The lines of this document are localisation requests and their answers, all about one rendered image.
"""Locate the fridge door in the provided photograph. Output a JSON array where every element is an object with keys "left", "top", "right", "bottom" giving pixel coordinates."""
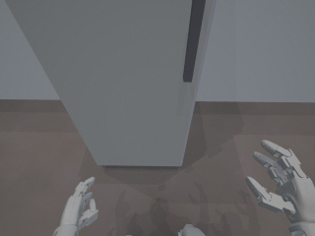
[{"left": 5, "top": 0, "right": 213, "bottom": 167}]

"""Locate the handle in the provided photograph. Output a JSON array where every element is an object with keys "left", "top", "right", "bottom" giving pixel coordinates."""
[{"left": 183, "top": 0, "right": 206, "bottom": 83}]

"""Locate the robot left forearm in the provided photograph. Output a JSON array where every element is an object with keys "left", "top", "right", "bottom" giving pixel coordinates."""
[{"left": 52, "top": 224, "right": 79, "bottom": 236}]

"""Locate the robot right forearm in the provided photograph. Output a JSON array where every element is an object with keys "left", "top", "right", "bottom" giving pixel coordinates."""
[{"left": 288, "top": 221, "right": 315, "bottom": 236}]

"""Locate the robot right hand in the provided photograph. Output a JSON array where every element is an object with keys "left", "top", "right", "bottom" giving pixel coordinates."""
[{"left": 245, "top": 140, "right": 315, "bottom": 224}]

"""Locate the robot left hand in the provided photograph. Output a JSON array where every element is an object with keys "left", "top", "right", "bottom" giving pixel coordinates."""
[{"left": 59, "top": 177, "right": 98, "bottom": 231}]

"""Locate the robot right shin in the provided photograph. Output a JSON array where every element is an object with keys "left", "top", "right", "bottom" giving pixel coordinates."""
[{"left": 184, "top": 224, "right": 194, "bottom": 228}]

